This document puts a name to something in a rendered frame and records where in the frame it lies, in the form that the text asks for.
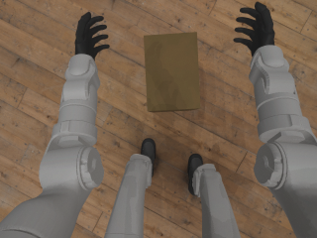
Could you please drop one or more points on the left robot shin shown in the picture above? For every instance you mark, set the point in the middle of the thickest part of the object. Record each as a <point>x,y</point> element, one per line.
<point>139,156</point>

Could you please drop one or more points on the robot right upper arm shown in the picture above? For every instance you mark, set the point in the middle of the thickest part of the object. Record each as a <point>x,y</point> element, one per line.
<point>289,170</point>

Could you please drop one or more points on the carton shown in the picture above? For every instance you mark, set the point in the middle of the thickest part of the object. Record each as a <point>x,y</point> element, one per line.
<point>172,72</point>

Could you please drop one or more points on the right robot forearm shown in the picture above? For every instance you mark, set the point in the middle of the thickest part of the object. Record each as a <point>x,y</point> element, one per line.
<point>276,98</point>

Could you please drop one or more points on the robot right hand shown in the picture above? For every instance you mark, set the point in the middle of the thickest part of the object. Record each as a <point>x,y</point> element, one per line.
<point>262,33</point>

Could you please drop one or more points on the robot left upper arm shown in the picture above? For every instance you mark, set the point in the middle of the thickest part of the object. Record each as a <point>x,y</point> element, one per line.
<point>67,176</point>

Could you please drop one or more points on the robot left hand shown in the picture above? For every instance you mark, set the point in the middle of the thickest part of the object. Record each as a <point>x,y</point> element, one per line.
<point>84,43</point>

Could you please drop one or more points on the robot left thigh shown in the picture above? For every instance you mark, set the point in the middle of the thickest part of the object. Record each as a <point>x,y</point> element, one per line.
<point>127,216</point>

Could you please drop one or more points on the left robot forearm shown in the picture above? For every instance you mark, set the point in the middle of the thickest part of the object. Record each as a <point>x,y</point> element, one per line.
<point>78,106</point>

